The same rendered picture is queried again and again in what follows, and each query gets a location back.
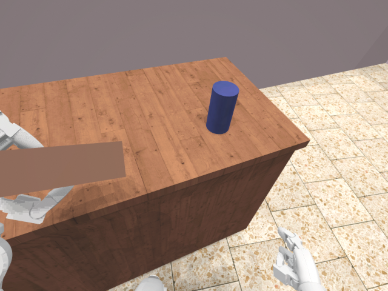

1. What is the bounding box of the right robot hand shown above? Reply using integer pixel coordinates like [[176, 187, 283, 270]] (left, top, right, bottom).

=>
[[273, 227, 321, 291]]

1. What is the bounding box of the left robot forearm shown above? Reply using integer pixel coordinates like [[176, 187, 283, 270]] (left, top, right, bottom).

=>
[[0, 223, 12, 291]]

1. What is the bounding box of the sponge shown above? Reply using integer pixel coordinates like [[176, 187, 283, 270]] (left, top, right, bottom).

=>
[[0, 141, 126, 198]]

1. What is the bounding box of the table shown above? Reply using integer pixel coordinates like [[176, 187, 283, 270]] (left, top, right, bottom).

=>
[[0, 57, 310, 291]]

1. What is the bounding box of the left robot thigh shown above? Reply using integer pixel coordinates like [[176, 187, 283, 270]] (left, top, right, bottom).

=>
[[135, 278, 167, 291]]

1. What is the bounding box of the left robot hand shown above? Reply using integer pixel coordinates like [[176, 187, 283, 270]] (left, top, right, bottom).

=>
[[0, 111, 74, 224]]

